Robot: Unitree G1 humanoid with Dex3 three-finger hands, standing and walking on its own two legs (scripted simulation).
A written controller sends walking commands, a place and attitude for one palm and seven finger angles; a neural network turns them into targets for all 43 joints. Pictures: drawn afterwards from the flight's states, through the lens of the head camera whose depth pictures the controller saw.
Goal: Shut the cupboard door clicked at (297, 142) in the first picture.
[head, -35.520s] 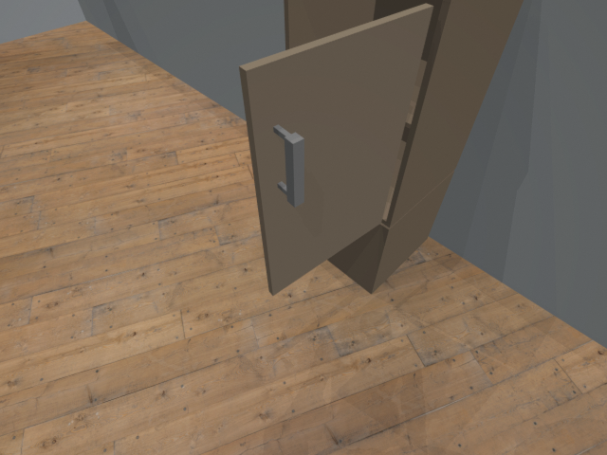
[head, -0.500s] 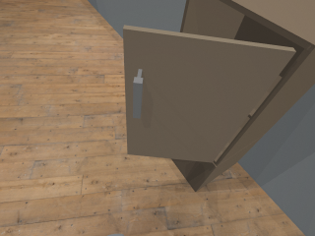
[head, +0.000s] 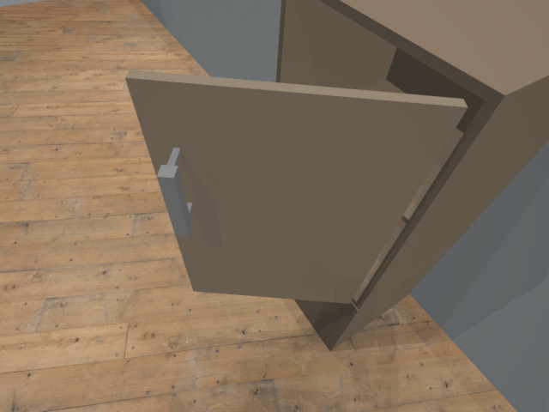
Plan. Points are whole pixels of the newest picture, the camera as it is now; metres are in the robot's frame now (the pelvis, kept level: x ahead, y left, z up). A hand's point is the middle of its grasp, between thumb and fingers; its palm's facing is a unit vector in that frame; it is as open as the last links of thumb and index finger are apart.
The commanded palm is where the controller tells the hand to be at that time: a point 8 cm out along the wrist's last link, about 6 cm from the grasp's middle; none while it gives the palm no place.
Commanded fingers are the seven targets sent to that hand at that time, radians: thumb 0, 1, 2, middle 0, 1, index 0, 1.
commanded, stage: come to a stop and stand still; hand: left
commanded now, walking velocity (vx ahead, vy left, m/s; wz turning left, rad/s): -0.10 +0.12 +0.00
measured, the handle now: (179, 193) +0.40 +0.17 +0.08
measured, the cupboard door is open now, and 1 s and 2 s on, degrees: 54 54 54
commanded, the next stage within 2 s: look again from close up in 1.52 s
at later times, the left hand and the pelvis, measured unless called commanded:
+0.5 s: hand out of the picture +0.00 +0.19 -0.17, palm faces +0.04 -0.97 -0.25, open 7.4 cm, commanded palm none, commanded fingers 0.00 0.90 0.90 -0.20 -0.30 -0.20 -0.30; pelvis -0.03 +0.01 +0.00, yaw +0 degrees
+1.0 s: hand out of the picture -0.06 +0.19 -0.18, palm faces +0.05 -0.99 -0.13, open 7.4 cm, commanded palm none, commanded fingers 0.00 0.90 0.90 -0.20 -0.30 -0.20 -0.30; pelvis -0.05 +0.03 +0.00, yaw +1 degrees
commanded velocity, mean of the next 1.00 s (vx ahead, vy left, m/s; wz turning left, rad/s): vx -0.01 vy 0.01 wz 0.00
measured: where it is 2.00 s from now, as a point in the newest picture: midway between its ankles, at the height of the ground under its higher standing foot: outside the picture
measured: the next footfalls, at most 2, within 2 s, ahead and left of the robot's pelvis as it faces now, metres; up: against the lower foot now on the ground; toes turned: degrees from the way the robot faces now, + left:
left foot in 0.02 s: +0.06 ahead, +0.08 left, +0.00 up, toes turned +5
